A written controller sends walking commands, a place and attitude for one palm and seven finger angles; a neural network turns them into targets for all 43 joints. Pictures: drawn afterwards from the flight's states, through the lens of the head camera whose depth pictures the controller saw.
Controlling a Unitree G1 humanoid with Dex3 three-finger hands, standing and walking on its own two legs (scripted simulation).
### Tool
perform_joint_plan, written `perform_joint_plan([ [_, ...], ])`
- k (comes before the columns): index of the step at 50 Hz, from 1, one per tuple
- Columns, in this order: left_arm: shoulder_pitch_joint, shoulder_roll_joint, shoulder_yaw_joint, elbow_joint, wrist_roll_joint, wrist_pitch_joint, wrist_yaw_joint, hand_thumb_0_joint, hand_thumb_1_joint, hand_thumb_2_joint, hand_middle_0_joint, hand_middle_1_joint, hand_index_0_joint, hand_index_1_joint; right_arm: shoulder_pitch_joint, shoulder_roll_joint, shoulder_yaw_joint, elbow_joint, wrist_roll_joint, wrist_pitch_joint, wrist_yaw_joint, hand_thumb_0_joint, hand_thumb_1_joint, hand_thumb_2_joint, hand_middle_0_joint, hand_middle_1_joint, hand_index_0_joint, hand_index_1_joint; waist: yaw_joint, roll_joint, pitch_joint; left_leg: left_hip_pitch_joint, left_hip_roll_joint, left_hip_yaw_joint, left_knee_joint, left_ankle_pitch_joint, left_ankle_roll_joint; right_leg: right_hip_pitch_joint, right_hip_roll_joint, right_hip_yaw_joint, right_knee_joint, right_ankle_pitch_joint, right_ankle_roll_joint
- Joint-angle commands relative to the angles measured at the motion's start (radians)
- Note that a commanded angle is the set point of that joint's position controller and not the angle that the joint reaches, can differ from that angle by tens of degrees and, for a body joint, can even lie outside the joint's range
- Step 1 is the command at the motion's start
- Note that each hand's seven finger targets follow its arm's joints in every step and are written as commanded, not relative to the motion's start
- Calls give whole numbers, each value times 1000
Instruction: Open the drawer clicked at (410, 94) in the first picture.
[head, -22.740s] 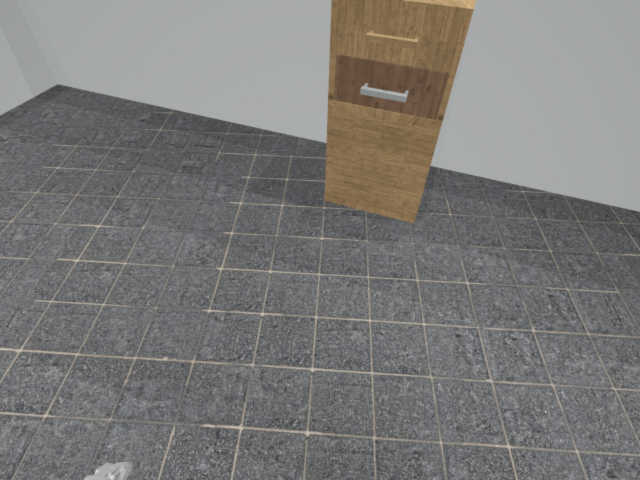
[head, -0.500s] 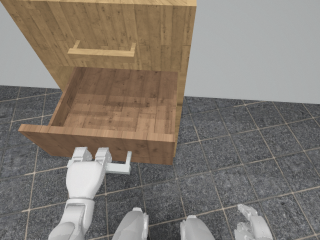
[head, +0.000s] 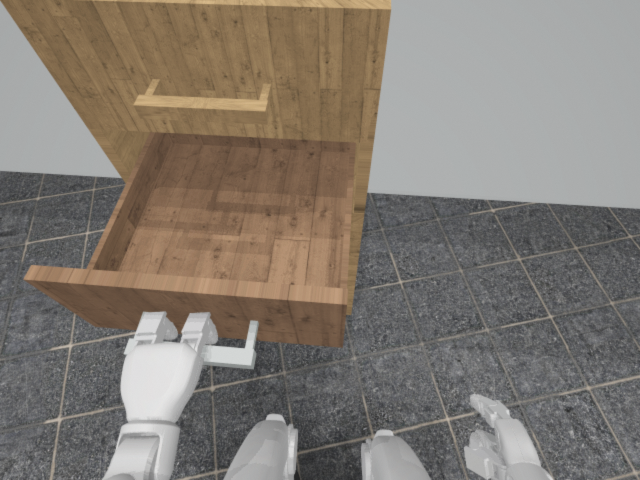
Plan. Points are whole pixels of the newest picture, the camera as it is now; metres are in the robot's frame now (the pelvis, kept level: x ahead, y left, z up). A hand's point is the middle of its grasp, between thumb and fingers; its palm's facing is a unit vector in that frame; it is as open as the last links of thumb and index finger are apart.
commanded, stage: pull the drawer open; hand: left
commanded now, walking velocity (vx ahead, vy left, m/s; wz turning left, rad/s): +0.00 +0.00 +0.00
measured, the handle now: (195, 338) +0.29 +0.19 -0.04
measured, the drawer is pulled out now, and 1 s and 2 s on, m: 0.25 0.30 0.29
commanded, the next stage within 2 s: open the thumb to release the handle in 0.90 s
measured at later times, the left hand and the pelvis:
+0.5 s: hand (174, 407) +0.21 +0.20 -0.06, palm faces -0.05 -0.08 -1.00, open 5.4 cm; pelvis +0.00 -0.01 -0.01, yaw +1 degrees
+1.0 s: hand (172, 418) +0.20 +0.20 -0.06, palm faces -0.08 -0.09 -0.99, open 5.5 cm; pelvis +0.00 -0.01 -0.01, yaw +1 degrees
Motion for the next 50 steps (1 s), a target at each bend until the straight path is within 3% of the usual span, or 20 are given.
perform_joint_plan([
  [1, 89, 122, 91, -116, -22, 9, 29, 0, 900, 900, -400, -1350, -400, -1350, -49, -112, -42, -137, -3, -35, -2, 0, -900, -900, 200, 300, 200, 300, 25, -51, -267, 277, -29, -23, -121, 279, 10, 147, -6, 37, -200, 375, -19],
  [10, 123, 105, 74, -144, -31, 5, 23, 0, 900, 900, -400, -1350, -400, -1350, -53, -110, -42, -150, -5, -42, -3, 0, -900, -900, 200, 300, 200, 300, 17, -65, -242, 267, -27, -26, -119, 242, 14, 132, -9, 29, -209, 331, -19],
  [15, 184, 115, 88, -162, -40, -9, 16, 0, 900, 900, -400, -1350, -400, -1350, -58, -108, -38, -157, -6, -48, -3, 0, -900, -900, 200, 300, 200, 300, 29, -67, -254, 256, -29, -23, -111, 248, 15, 147, -10, 37, -201, 354, -19],
  [20, 220, 108, 80, -177, -40, -21, 11, 0, 900, 900, -400, -1350, -400, -1350, -61, -104, -34, -168, -7, -52, 0, 0, -900, -900, 200, 300, 200, 300, 29, -64, -231, 245, -30, -23, -108, 237, 16, 136, -11, 35, -200, 339, -21],
  [22, 219, 109, 77, -203, -38, -28, 10, 0, 900, 900, -400, -1350, -400, -1350, -64, -106, -34, -172, -11, -53, 2, 0, -900, -900, 200, 300, 200, 300, 28, -57, -252, 245, -31, -23, -101, 239, 17, 139, -14, 38, -194, 349, -19],
  [23, 243, 134, 106, -200, -41, -33, 11, 0, 900, 900, -400, -1350, -400, -1350, -62, -105, -32, -173, -11, -56, 1, 0, -900, -900, 200, 300, 200, 300, 33, -73, -255, 241, -31, -24, -100, 251, 16, 149, -12, 46, -191, 372, -23],
  [25, 264, 111, 87, -192, -44, -39, 6, 0, 900, 900, -400, -1350, -400, -1350, -65, -104, -31, -177, -12, -56, 3, 0, -900, -900, 200, 300, 200, 300, 30, -76, -232, 228, -33, -22, -96, 240, 16, 147, -14, 49, -195, 372, -21],
  [27, 253, 114, 84, -216, -36, -46, 6, 0, 900, 900, -400, -1350, -400, -1350, -72, -105, -31, -180, -13, -55, 5, 0, -900, -900, 200, 300, 200, 300, 31, -53, -236, 229, -33, -23, -94, 224, 15, 122, -14, 48, -190, 335, -21],
  [31, 264, 119, 89, -226, -37, -54, 4, 0, 900, 900, -400, -1350, -400, -1350, -74, -106, -29, -183, -18, -57, 4, 0, -900, -900, 200, 300, 200, 300, 27, -77, -239, 213, -31, -21, -85, 205, 18, 110, -18, 51, -190, 311, -17],
  [34, 298, 137, 116, -222, -42, -68, 3, 0, 900, 900, -400, -1350, -400, -1350, -72, -103, -26, -184, -16, -64, 2, 0, -900, -900, 200, 300, 200, 300, 38, -78, -251, 205, -35, -19, -79, 212, 17, 122, -17, 61, -181, 332, -18],
  [35, 304, 127, 108, -217, -46, -66, 1, 0, 900, 900, -400, -1350, -400, -1350, -69, -102, -29, -186, -16, -63, 1, 0, -900, -900, 200, 300, 200, 300, 31, -88, -221, 195, -33, -22, -80, 201, 18, 125, -18, 56, -190, 328, -19],
  [40, 352, 130, 115, -234, -45, -77, -1, 0, 900, 900, -400, -1350, -400, -1350, -70, -100, -29, -195, -15, -65, 6, 0, -900, -900, 200, 300, 200, 300, 47, -60, -241, 212, -35, -22, -80, 230, 16, 123, -13, 52, -174, 355, -24],
  [43, 349, 131, 113, -246, -51, -74, -7, 0, 900, 900, -400, -1350, -400, -1350, -71, -99, -25, -200, -16, -65, 7, 0, -900, -900, 200, 300, 200, 300, 39, -81, -246, 199, -35, -20, -79, 226, 18, 140, -18, 67, -182, 370, -21],
  [46, 389, 142, 128, -246, -52, -85, -7, 0, 900, 900, -400, -1350, -400, -1350, -70, -95, -24, -201, -17, -66, 7, 0, -900, -900, 200, 300, 200, 300, 51, -85, -254, 193, -38, -16, -72, 236, 15, 151, -17, 75, -172, 402, -19],
  [49, 388, 141, 136, -234, -56, -96, -12, 0, 900, 900, -400, -1350, -400, -1350, -72, -93, -22, -196, -18, -67, 7, 0, -900, -900, 200, 300, 200, 300, 47, -105, -249, 166, -39, -14, -67, 223, 15, 165, -21, 88, -173, 411, -14],
  [50, 79, 262, 219, -220, -28, -94, 14, 0, 900, 900, -400, -1350, -400, -1350, -62, -114, -32, -148, -18, -54, -8, 0, -900, -900, 200, 300, 200, 300, -16, -129, -195, 118, -23, -21, -28, 183, 21, 99, -26, 93, -177, 372, -6],
])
